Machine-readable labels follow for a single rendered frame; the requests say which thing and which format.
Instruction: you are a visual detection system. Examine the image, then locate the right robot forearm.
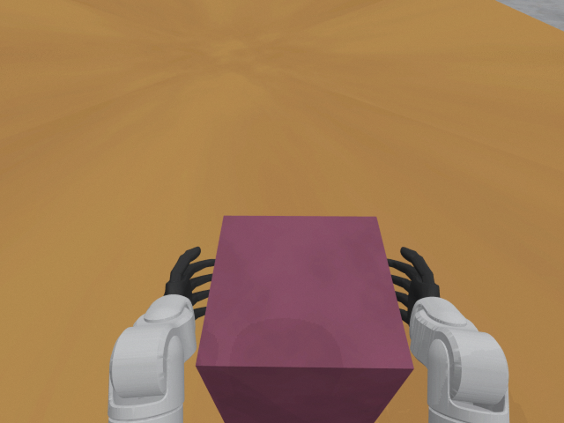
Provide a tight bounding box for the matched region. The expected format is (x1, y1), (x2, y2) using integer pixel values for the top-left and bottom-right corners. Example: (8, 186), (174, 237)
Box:
(409, 297), (509, 423)

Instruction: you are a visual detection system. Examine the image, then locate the left robot forearm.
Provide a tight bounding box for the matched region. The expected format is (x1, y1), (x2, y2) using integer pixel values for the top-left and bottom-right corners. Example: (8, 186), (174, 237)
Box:
(108, 294), (197, 423)

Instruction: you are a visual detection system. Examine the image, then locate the robot right hand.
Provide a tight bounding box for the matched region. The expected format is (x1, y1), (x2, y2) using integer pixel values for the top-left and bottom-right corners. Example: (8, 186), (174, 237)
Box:
(387, 247), (440, 327)

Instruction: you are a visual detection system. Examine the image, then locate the carton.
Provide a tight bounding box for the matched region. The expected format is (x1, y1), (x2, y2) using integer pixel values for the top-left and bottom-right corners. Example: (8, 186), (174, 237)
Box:
(196, 216), (414, 423)

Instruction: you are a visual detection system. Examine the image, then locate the robot left hand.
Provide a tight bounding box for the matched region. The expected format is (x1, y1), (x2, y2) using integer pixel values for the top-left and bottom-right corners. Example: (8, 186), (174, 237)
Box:
(164, 247), (215, 320)

